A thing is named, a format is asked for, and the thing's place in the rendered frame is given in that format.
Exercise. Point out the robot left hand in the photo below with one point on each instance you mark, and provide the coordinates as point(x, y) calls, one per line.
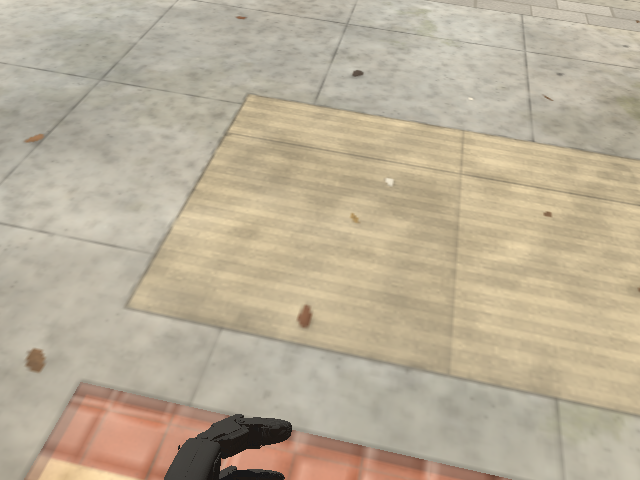
point(199, 458)

